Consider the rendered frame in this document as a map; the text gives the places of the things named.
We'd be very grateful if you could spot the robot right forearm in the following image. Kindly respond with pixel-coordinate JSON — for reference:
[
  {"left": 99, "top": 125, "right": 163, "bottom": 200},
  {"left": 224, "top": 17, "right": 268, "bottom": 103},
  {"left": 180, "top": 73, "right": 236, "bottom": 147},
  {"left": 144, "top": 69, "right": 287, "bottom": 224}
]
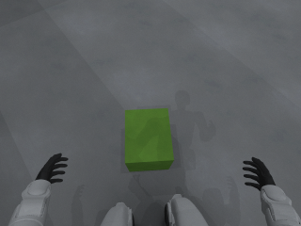
[{"left": 260, "top": 185, "right": 301, "bottom": 226}]

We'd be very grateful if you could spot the robot left hand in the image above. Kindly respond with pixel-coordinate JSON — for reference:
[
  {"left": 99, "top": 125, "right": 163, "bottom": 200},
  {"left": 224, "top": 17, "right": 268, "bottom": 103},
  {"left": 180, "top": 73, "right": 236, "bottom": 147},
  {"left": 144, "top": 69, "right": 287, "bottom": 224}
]
[{"left": 36, "top": 153, "right": 69, "bottom": 184}]

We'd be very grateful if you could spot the carton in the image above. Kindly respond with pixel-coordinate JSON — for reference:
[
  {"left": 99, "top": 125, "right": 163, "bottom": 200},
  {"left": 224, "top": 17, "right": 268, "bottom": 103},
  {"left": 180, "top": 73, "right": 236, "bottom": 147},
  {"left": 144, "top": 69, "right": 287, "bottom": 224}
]
[{"left": 125, "top": 108, "right": 174, "bottom": 172}]

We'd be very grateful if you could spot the robot left forearm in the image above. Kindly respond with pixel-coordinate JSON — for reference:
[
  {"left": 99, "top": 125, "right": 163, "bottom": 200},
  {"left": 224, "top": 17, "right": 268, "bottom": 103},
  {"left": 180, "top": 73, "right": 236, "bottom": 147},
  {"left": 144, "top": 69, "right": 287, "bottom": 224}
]
[{"left": 8, "top": 179, "right": 52, "bottom": 226}]

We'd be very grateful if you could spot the left robot shin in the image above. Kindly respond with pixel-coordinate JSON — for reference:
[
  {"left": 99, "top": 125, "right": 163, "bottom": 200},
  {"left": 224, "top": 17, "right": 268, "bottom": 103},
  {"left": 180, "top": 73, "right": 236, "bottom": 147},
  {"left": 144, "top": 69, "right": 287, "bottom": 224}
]
[{"left": 116, "top": 202, "right": 126, "bottom": 206}]

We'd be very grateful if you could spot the right robot thigh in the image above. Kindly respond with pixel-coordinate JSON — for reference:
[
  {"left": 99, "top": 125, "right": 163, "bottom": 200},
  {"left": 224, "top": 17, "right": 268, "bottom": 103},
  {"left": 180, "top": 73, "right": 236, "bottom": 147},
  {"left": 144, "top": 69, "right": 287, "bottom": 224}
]
[{"left": 166, "top": 197, "right": 209, "bottom": 226}]

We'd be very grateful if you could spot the robot right hand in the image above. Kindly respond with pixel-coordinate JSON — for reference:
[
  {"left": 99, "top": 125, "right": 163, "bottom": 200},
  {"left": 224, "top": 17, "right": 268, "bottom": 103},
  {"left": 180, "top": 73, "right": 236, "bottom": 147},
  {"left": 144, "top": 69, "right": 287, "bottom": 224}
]
[{"left": 243, "top": 157, "right": 276, "bottom": 191}]

